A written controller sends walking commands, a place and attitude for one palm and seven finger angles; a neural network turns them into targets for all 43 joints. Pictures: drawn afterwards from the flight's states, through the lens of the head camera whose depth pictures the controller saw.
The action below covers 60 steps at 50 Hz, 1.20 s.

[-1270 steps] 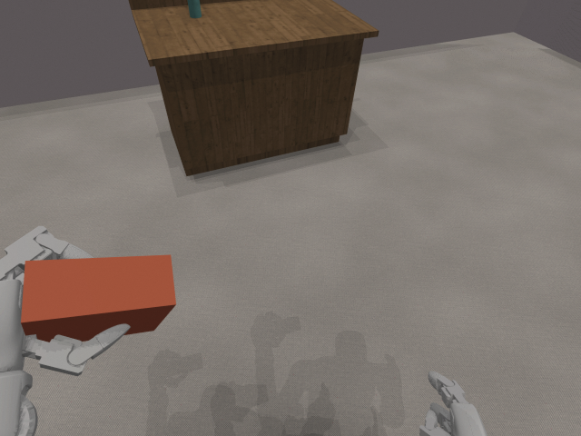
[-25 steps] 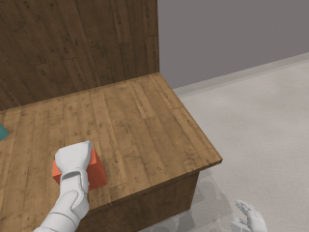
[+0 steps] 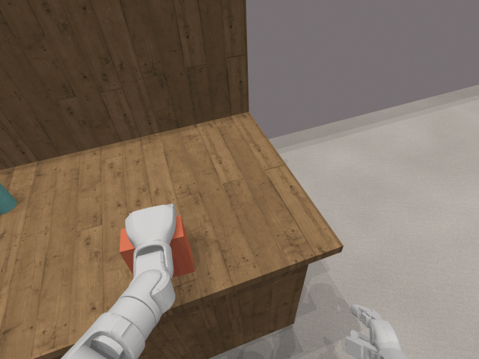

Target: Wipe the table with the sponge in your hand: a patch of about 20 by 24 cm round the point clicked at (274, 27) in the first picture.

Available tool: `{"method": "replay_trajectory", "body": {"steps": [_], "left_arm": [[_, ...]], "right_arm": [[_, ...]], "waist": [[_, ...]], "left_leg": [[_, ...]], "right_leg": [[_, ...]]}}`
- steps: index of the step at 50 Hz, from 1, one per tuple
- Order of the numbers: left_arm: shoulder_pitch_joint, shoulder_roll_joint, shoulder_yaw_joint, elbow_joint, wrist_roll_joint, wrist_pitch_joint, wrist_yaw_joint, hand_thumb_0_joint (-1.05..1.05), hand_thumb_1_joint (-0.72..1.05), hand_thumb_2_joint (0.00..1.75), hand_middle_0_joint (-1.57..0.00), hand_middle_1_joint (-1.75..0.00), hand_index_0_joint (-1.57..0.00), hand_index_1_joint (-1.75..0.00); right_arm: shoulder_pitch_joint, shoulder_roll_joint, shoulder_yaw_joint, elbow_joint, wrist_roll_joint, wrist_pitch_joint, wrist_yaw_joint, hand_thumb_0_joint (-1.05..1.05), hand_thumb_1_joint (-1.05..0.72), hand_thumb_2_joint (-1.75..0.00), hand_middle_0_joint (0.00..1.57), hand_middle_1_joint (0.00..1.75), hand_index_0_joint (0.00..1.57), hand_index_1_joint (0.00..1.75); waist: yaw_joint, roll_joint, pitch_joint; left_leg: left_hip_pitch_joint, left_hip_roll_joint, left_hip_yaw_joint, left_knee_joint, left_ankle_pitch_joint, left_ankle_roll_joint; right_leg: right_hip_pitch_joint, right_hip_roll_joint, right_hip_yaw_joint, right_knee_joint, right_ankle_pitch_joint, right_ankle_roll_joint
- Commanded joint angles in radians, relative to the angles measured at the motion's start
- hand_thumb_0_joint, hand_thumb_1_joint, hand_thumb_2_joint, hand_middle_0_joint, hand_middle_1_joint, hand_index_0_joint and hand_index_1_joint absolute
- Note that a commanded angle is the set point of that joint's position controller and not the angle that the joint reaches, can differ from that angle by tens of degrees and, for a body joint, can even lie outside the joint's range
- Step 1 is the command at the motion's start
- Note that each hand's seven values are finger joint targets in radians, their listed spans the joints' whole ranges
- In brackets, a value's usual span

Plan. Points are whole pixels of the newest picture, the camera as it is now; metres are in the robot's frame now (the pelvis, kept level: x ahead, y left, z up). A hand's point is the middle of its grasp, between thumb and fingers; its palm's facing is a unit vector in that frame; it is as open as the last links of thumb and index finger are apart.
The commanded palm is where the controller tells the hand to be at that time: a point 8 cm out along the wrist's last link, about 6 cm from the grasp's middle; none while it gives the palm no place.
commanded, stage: wipe forward along the third lane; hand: left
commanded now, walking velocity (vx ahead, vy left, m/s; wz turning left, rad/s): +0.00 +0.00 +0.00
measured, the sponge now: (162, 257) +0.32 +0.21 -0.05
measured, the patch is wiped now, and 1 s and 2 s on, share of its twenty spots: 0.75 0.85 1.00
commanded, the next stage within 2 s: wipe back along the third lane in 1.60 s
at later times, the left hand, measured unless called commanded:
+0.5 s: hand (163, 226) +0.36 +0.21 +0.00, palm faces -0.10 -0.01 -1.00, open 9.6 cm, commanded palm +0.34 +0.20 +0.03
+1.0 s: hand (160, 209) +0.40 +0.23 +0.00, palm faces -0.09 +0.00 -1.00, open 9.6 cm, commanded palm +0.38 +0.22 +0.02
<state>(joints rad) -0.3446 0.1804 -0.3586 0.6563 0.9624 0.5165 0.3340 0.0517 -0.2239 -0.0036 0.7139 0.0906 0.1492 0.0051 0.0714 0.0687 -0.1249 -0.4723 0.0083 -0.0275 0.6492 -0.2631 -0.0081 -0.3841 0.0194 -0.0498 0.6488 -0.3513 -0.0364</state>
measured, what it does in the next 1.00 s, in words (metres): stands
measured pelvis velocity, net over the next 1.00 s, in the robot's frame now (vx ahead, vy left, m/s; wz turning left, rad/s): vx -0.02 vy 0.00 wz -0.04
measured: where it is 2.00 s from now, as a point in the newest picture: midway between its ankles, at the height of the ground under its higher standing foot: outside the picture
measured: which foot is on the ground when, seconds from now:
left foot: down 0.00-1.00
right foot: down 0.00-1.00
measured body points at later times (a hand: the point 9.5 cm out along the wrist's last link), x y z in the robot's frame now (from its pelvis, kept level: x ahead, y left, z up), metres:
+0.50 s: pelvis -0.01 -0.01 -0.01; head +0.01 -0.03 +0.44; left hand +0.36 +0.20 +0.05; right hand +0.13 -0.26 -0.13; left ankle +0.04 +0.13 -0.72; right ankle -0.01 -0.10 -0.72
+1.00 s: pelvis -0.02 +0.00 -0.01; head +0.02 +0.00 +0.44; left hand +0.40 +0.22 +0.05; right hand +0.08 -0.26 -0.14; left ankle +0.04 +0.13 -0.72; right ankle -0.01 -0.10 -0.72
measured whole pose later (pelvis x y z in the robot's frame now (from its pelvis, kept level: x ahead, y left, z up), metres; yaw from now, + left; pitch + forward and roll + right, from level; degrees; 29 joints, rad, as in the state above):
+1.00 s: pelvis -0.02 +0.00 -0.01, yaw -2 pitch +13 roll -1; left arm -0.73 0.28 -0.15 1.11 0.98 0.40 0.40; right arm 0.19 -0.25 -0.02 0.76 0.07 0.13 -0.02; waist -0.04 0.05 -0.16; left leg -0.71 0.04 -0.01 0.74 -0.26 0.00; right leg -0.62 0.05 -0.03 0.72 -0.33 -0.03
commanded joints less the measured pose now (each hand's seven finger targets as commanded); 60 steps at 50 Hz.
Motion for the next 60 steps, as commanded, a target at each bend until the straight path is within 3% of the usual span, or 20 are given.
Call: {"method": "replay_trajectory", "body": {"steps": [1, 3, 5, 8, 10, 13, 15, 20, 22, 25, 27, 29, 30, 32, 35, 42, 45, 46, 52, 60], "left_arm": [[-0.258, 0.04, 0.063, -0.081, -0.013, -0.035, 0.005, 0.0, 0.1, 1.3, -1.2, -1.6, -1.2, -1.6], [-0.297, 0.044, 0.056, -0.053, -0.003, -0.035, 0.001, 0.0, 0.1, 1.3, -1.2, -1.6, -1.2, -1.6], [-0.303, 0.101, 0.121, -0.014, 0.006, -0.036, 0.003, 0.0, 0.1, 1.3, -1.2, -1.6, -1.2, -1.6], [-0.351, 0.068, 0.078, 0.027, 0.023, -0.049, 0.004, 0.0, 0.1, 1.3, -1.2, -1.6, -1.2, -1.6], [-0.321, 0.106, 0.136, 0.057, 0.01, -0.054, 0.005, 0.0, 0.1, 1.3, -1.2, -1.6, -1.2, -1.6], [-0.375, 0.092, 0.108, 0.092, 0.02, -0.064, 0.011, 0.0, 0.1, 1.3, -1.2, -1.6, -1.2, -1.6], [-0.355, 0.147, 0.172, 0.12, 0.018, -0.067, 0.017, 0.0, 0.1, 1.3, -1.2, -1.6, -1.2, -1.6], [-0.341, 0.171, 0.195, 0.165, 0.024, -0.07, 0.027, 0.0, 0.1, 1.3, -1.2, -1.6, -1.2, -1.6], [-0.385, 0.143, 0.157, 0.184, 0.026, -0.075, 0.029, 0.0, 0.1, 1.3, -1.2, -1.6, -1.2, -1.6], [-0.412, 0.235, 0.231, 0.237, 0.032, -0.08, 0.037, 0.0, 0.1, 1.3, -1.2, -1.6, -1.2, -1.6], [-0.484, 0.167, 0.157, 0.24, 0.04, -0.091, 0.041, 0.0, 0.1, 1.3, -1.2, -1.6, -1.2, -1.6], [-0.488, 0.172, 0.165, 0.282, 0.043, -0.092, 0.048, 0.0, 0.1, 1.3, -1.2, -1.6, -1.2, -1.6], [-0.475, 0.227, 0.228, 0.293, 0.035, -0.094, 0.052, 0.0, 0.1, 1.3, -1.2, -1.6, -1.2, -1.6], [-0.511, 0.171, 0.172, 0.286, 0.03, -0.101, 0.057, 0.0, 0.1, 1.3, -1.2, -1.6, -1.2, -1.6], [-0.521, 0.256, 0.245, 0.341, 0.031, -0.097, 0.066, 0.0, 0.1, 1.3, -1.2, -1.6, -1.2, -1.6], [-0.61, 0.214, 0.19, 0.376, 0.04, -0.097, 0.075, 0.0, 0.1, 1.3, -1.2, -1.6, -1.2, -1.6], [-0.602, 0.286, 0.26, 0.409, 0.035, -0.098, 0.08, 0.0, 0.1, 1.3, -1.2, -1.6, -1.2, -1.6], [-0.613, 0.259, 0.224, 0.414, 0.037, -0.097, 0.08, 0.0, 0.1, 1.3, -1.2, -1.6, -1.2, -1.6], [-0.699, 0.336, 0.251, 0.453, 0.051, -0.096, 0.074, 0.0, 0.1, 1.3, -1.2, -1.6, -1.2, -1.6], [-0.732, 0.372, 0.278, 0.483, 0.053, -0.115, 0.052, 0.0, 0.1, 1.3, -1.2, -1.6, -1.2, -1.6]], "right_arm": [[-0.143, -0.118, -0.037, -0.14, -0.008, -0.038, -0.012, 0.0, -0.9, -0.9, 0.2, 0.3, 0.2, 0.3], [-0.138, -0.121, -0.034, -0.135, -0.008, -0.034, -0.017, 0.0, -0.9, -0.9, 0.2, 0.3, 0.2, 0.3], [-0.131, -0.127, -0.037, -0.123, -0.009, -0.033, -0.024, 0.0, -0.9, -0.9, 0.2, 0.3, 0.2, 0.3], [-0.107, -0.125, -0.04, -0.118, -0.01, -0.035, -0.029, 0.0, -0.9, -0.9, 0.2, 0.3, 0.2, 0.3], [-0.096, -0.128, -0.043, -0.117, -0.013, -0.035, -0.03, 0.0, -0.9, -0.9, 0.2, 0.3, 0.2, 0.3], [-0.078, -0.13, -0.044, -0.112, -0.012, -0.033, -0.034, 0.0, -0.9, -0.9, 0.2, 0.3, 0.2, 0.3], [-0.068, -0.136, -0.048, -0.108, -0.016, -0.032, -0.035, 0.0, -0.9, -0.9, 0.2, 0.3, 0.2, 0.3], [-0.041, -0.14, -0.052, -0.105, -0.017, -0.026, -0.033, 0.0, -0.9, -0.9, 0.2, 0.3, 0.2, 0.3], [-0.026, -0.136, -0.05, -0.105, -0.013, -0.028, -0.033, 0.0, -0.9, -0.9, 0.2, 0.3, 0.2, 0.3], [-0.018, -0.147, -0.048, -0.093, -0.017, -0.029, -0.041, 0.0, -0.9, -0.9, 0.2, 0.3, 0.2, 0.3], [-0.001, -0.138, -0.05, -0.092, -0.014, -0.034, -0.04, 0.0, -0.9, -0.9, 0.2, 0.3, 0.2, 0.3], [0.014, -0.138, -0.052, -0.085, -0.016, -0.038, -0.037, 0.0, -0.9, -0.9, 0.2, 0.3, 0.2, 0.3], [0.019, -0.144, -0.054, -0.082, -0.02, -0.037, -0.037, 0.0, -0.9, -0.9, 0.2, 0.3, 0.2, 0.3], [0.027, -0.137, -0.054, -0.087, -0.017, -0.038, -0.035, 0.0, -0.9, -0.9, 0.2, 0.3, 0.2, 0.3], [0.04, -0.15, -0.053, -0.073, -0.021, -0.038, -0.036, 0.0, -0.9, -0.9, 0.2, 0.3, 0.2, 0.3], [0.075, -0.146, -0.053, -0.068, -0.021, -0.049, -0.029, 0.0, -0.9, -0.9, 0.2, 0.3, 0.2, 0.3], [0.085, -0.154, -0.054, -0.061, -0.024, -0.05, -0.029, 0.0, -0.9, -0.9, 0.2, 0.3, 0.2, 0.3], [0.095, -0.152, -0.051, -0.061, -0.023, -0.05, -0.029, 0.0, -0.9, -0.9, 0.2, 0.3, 0.2, 0.3], [0.124, -0.164, -0.048, -0.051, -0.024, -0.056, -0.032, 0.0, -0.9, -0.9, 0.2, 0.3, 0.2, 0.3], [0.169, -0.171, -0.054, -0.048, -0.027, -0.065, -0.023, 0.0, -0.9, -0.9, 0.2, 0.3, 0.2, 0.3]], "waist": [[-0.036, -0.146, -0.166], [-0.053, -0.161, -0.139], [-0.04, -0.158, -0.131], [-0.063, -0.163, -0.145], [-0.043, -0.156, -0.16], [-0.071, -0.18, -0.158], [-0.052, -0.166, -0.172], [-0.051, -0.171, -0.188], [-0.077, -0.172, -0.157], [-0.067, -0.175, -0.15], [-0.097, -0.157, -0.148], [-0.094, -0.156, -0.168], [-0.072, -0.153, -0.193], [-0.096, -0.146, -0.203], [-0.087, -0.159, -0.198], [-0.12, -0.13, -0.211], [-0.102, -0.133, -0.236], [-0.117, -0.133, -0.236], [-0.14, -0.127, -0.218], [-0.143, -0.083, -0.287]], "left_leg": [[0.142, -0.034, 0.011, -0.063, 0.087, 0.042], [0.12, -0.035, 0.013, -0.06, 0.073, 0.041], [0.101, -0.037, 0.006, -0.064, 0.059, 0.039], [0.094, -0.034, 0.014, -0.05, 0.049, 0.041], [0.074, -0.035, 0.014, -0.05, 0.052, 0.04], [0.05, -0.032, 0.026, -0.035, 0.044, 0.041], [0.039, -0.031, 0.021, -0.032, 0.058, 0.04], [0.007, -0.029, 0.025, -0.024, 0.06, 0.04], [-0.006, -0.027, 0.032, -0.018, 0.033, 0.043], [-0.041, -0.026, 0.026, -0.02, -0.005, 0.042], [-0.032, -0.02, 0.032, -0.015, -0.025, 0.044], [-0.033, -0.018, 0.033, -0.009, -0.021, 0.044], [-0.038, -0.017, 0.026, -0.012, -0.014, 0.041], [-0.035, -0.016, 0.036, -0.001, -0.01, 0.045], [-0.065, -0.014, 0.027, -0.001, -0.02, 0.044], [-0.062, -0.008, 0.031, 0.011, -0.027, 0.047], [-0.085, -0.008, 0.026, 0.016, -0.011, 0.046], [-0.079, -0.008, 0.029, 0.019, -0.011, 0.048], [-0.104, -0.004, 0.027, 0.021, -0.043, 0.05], [-0.087, 0.005, 0.017, 0.041, 0.026, 0.051]], "right_leg": [[0.017, 0.011, 0.048, -0.131, 0.245, -0.024], [-0.001, 0.008, 0.055, -0.134, 0.247, -0.02], [-0.011, 0.012, 0.067, -0.14, 0.225, -0.024], [-0.035, 0.008, 0.062, -0.131, 0.208, -0.019], [-0.022, 0.01, 0.07, -0.132, 0.225, -0.021], [-0.033, 0.002, 0.073, -0.123, 0.236, -0.01], [-0.028, 0.005, 0.082, -0.12, 0.259, -0.015], [-0.024, 0.004, 0.088, -0.113, 0.275, -0.011], [-0.055, 0.001, 0.074, -0.114, 0.236, -0.004], [-0.076, 0.004, 0.093, -0.123, 0.171, -0.005], [-0.118, 0.003, 0.071, -0.116, 0.12, 0.001], [-0.12, 0.005, 0.069, -0.11, 0.123, -0.001], [-0.108, 0.01, 0.072, -0.108, 0.128, -0.006], [-0.116, 0.006, 0.065, -0.102, 0.141, 0.001], [-0.117, 0.009, 0.074, -0.106, 0.127, 0.0], [-0.165, 0.012, 0.053, -0.092, 0.107, 0.005], [-0.145, 0.013, 0.059, -0.084, 0.132, 0.002], [-0.149, 0.013, 0.054, -0.08, 0.135, 0.005], [-0.187, 0.015, 0.052, -0.085, 0.079, 0.011], [-0.193, 0.024, 0.036, -0.056, 0.152, 0.004]]}}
